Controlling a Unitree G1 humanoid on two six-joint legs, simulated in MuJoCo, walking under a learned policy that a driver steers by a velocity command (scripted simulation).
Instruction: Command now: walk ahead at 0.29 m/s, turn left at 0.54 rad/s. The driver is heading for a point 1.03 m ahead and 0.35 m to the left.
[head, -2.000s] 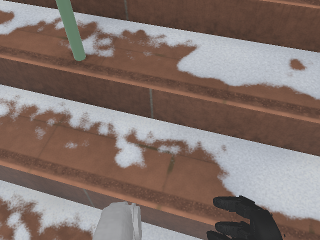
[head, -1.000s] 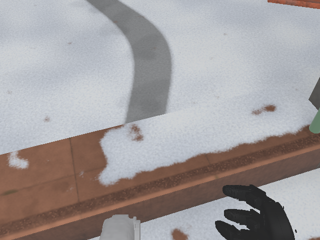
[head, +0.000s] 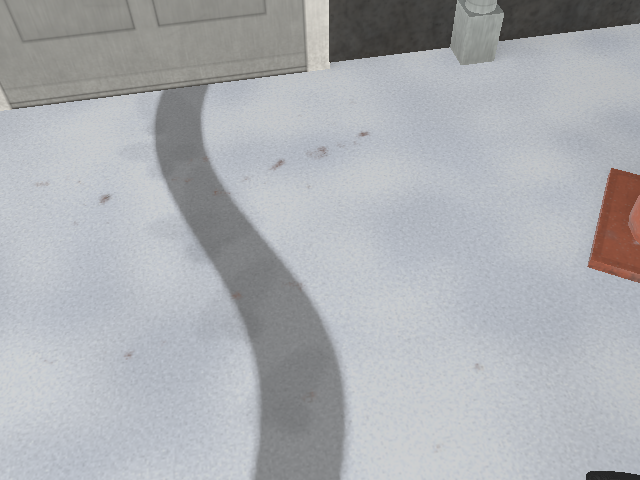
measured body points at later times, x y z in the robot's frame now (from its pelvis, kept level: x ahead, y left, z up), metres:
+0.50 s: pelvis +0.17 +0.02 +0.03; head +0.20 +0.04 +0.48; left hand +0.28 +0.30 -0.07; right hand +0.32 -0.22 -0.08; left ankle +0.24 +0.07 -0.70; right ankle +0.20 -0.13 -0.61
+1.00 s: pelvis +0.20 -0.03 +0.04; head +0.24 -0.05 +0.49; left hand +0.17 +0.27 -0.04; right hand +0.46 -0.20 -0.07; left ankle +0.18 +0.06 -0.64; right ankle +0.25 -0.12 -0.70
